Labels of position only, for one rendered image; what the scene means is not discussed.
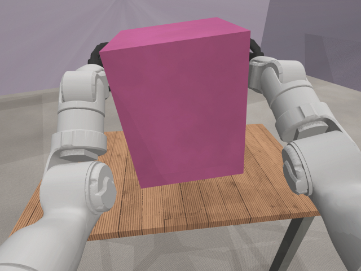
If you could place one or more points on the robot right upper arm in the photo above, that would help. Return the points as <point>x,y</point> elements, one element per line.
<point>327,168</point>

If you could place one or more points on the carton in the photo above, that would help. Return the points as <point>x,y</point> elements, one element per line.
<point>180,91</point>

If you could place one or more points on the table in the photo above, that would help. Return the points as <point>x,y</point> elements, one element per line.
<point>260,194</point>

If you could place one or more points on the robot left forearm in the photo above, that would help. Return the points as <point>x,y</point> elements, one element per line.
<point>81,111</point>

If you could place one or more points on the robot right hand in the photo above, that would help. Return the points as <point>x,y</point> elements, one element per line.
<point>256,50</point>

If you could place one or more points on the robot left hand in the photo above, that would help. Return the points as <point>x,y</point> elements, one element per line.
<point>95,57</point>

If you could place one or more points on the robot left upper arm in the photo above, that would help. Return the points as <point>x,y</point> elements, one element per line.
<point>73,197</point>

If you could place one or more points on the robot right forearm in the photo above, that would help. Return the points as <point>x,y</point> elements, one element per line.
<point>297,109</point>

